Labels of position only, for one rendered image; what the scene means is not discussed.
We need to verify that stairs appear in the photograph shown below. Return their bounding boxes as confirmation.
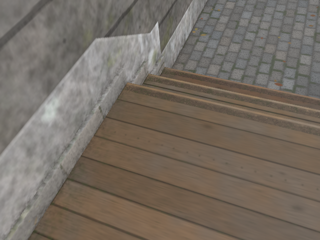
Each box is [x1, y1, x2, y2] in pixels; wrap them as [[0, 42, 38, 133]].
[[142, 67, 320, 126]]

